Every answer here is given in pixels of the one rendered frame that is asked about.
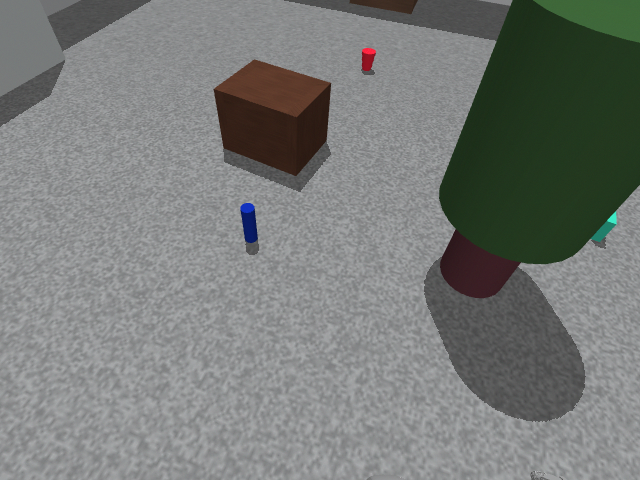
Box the potted plant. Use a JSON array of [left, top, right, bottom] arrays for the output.
[[439, 0, 640, 298]]

